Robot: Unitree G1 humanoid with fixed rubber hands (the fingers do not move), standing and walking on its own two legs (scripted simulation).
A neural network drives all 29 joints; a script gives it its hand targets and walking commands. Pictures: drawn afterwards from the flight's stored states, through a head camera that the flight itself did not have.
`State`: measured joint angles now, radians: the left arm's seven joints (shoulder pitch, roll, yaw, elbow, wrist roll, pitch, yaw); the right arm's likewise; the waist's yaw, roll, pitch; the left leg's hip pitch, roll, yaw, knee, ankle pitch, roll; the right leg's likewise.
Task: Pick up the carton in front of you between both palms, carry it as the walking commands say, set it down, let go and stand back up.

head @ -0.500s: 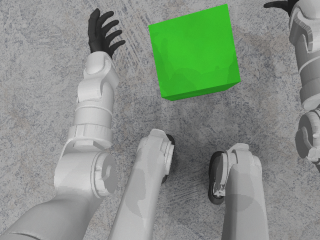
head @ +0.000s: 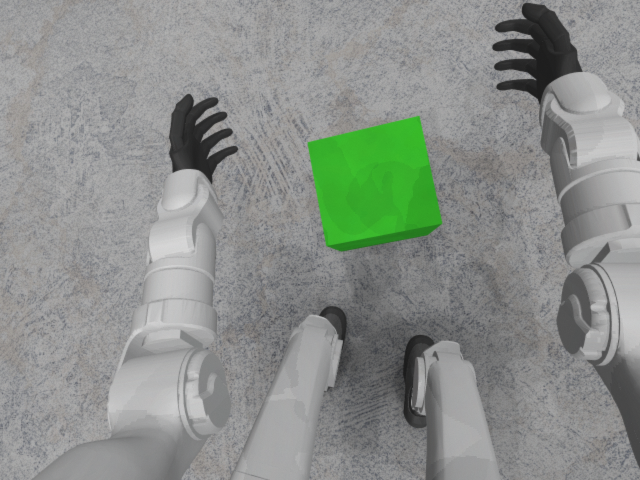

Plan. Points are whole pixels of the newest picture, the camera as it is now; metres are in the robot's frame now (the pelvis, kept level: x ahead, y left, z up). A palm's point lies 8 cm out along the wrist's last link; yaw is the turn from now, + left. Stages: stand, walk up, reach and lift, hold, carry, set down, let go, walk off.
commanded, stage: let go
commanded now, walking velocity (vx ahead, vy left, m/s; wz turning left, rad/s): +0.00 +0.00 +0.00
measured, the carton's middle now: (374, 194) +0.49 +0.05 -0.50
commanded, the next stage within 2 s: stand in 1.36 s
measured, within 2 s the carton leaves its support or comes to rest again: neither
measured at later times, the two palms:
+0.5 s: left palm (81, 277) +0.30 +0.26 +0.04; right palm out of the picture +0.36 -0.18 +0.02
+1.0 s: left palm (75, 309) +0.28 +0.23 +0.08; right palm out of the picture +0.27 -0.23 +0.08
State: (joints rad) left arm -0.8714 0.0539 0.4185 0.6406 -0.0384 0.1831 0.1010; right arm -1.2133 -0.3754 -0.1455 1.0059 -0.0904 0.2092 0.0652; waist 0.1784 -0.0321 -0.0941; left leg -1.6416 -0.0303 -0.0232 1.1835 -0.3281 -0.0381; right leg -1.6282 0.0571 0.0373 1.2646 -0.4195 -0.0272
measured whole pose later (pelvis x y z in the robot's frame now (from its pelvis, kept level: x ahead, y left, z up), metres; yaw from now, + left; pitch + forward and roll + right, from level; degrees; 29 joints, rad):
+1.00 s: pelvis +0.12 +0.00 +0.15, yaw -1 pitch +3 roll +1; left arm 0.23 0.23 0.03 0.43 -0.02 0.06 -0.07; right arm 0.24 -0.21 -0.03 0.44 -0.01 0.05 0.04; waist 0.00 -0.02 0.00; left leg -0.21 -0.02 -0.06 0.41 -0.25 -0.01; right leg -0.17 0.04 0.04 0.43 -0.32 -0.03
